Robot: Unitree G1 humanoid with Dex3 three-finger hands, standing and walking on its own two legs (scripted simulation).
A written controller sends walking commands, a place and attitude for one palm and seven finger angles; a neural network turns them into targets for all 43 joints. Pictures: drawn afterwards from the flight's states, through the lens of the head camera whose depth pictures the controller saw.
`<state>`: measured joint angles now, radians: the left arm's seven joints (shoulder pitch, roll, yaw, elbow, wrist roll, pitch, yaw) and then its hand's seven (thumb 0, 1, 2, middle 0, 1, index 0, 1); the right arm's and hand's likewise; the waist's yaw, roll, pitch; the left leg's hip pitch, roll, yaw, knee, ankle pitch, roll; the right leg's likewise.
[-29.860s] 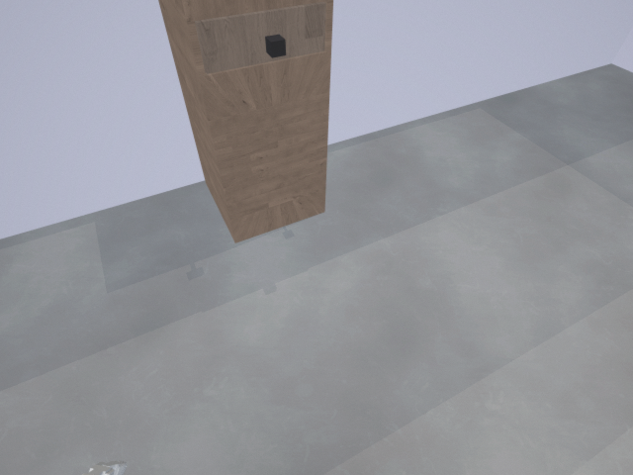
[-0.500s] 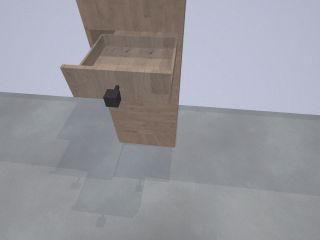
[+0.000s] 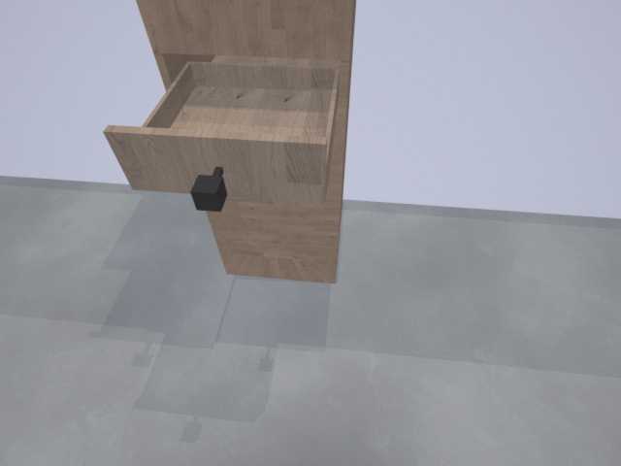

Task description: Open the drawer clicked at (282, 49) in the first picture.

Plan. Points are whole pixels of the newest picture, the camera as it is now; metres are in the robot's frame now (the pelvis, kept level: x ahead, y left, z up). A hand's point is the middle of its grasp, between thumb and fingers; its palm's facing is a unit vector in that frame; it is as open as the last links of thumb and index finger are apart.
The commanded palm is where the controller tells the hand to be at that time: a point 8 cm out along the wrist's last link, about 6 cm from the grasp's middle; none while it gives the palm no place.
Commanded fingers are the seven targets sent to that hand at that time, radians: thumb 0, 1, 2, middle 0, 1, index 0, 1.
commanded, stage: look to check the result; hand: left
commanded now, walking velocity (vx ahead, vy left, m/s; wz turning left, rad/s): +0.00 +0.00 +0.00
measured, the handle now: (213, 184) +0.55 +0.20 +0.03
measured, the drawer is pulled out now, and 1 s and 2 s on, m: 0.29 0.29 0.29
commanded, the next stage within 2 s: stand and wait in 0.36 s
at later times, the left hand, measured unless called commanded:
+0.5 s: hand out of the picture +0.01 +0.15 -0.17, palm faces +0.03 -0.98 -0.21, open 7.3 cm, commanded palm none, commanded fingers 0.00 0.90 0.90 -0.20 -0.30 -0.20 -0.30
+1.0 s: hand out of the picture +0.02 +0.15 -0.17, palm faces +0.03 -0.98 -0.21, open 7.3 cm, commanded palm none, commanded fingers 0.00 0.90 0.90 -0.20 -0.30 -0.20 -0.30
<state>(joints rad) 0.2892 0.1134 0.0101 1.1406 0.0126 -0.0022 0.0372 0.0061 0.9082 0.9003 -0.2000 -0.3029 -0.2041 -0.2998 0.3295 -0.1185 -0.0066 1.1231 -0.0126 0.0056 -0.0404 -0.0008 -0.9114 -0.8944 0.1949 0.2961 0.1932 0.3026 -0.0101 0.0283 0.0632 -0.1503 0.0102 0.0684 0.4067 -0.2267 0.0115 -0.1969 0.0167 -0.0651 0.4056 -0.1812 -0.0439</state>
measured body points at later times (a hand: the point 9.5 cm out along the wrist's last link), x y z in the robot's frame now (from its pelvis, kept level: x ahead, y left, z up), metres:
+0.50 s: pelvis +0.02 -0.01 +0.00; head +0.03 -0.03 +0.45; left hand +0.01 +0.21 -0.15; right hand -0.01 -0.21 -0.17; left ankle +0.00 +0.11 -0.74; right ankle +0.03 -0.09 -0.74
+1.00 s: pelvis +0.02 -0.02 +0.00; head +0.04 -0.03 +0.45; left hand +0.02 +0.20 -0.15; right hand +0.00 -0.22 -0.17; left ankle +0.00 +0.11 -0.74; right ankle +0.03 -0.09 -0.74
